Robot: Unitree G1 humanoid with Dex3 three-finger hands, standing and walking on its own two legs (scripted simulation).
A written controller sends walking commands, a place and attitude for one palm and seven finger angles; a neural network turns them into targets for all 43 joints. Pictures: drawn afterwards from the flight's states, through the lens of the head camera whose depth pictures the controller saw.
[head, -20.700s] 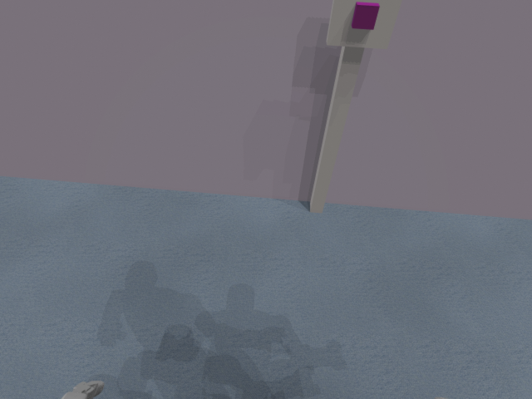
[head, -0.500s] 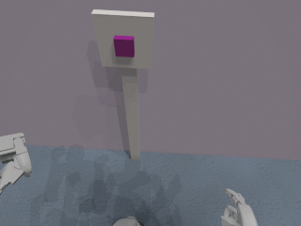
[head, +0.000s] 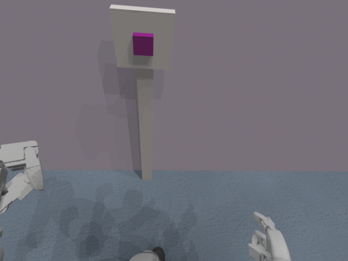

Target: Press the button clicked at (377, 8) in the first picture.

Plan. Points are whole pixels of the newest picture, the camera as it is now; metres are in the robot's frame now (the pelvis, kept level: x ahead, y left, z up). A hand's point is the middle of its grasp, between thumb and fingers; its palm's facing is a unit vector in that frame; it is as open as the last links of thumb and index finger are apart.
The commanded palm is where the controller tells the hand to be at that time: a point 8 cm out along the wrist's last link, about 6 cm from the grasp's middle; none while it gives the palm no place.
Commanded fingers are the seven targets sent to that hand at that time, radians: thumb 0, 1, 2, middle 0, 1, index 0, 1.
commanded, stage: step back with the hand held close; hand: left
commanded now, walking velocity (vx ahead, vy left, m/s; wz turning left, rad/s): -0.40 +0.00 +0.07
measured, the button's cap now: (143, 44) +0.67 +0.16 +0.17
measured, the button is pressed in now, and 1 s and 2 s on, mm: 0 0 0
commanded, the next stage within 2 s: stop stepping back and stand still in 0.02 s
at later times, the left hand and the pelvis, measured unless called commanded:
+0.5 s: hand out of the picture +0.06 +0.26 +0.20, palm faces +0.33 -0.84 -0.43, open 3.1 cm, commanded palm +0.01 +0.31 +0.20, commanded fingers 0.00 0.90 0.90 -1.30 -1.50 -1.30 -1.50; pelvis -0.12 +0.03 +0.03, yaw +0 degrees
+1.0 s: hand out of the picture +0.04 +0.29 +0.19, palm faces +0.40 -0.77 -0.49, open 3.1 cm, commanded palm -0.02 +0.33 +0.20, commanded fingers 0.00 0.90 0.90 -1.30 -1.50 -1.30 -1.50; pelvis -0.13 +0.04 +0.01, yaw +3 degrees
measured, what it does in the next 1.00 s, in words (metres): walks backwards: left foot, then right foot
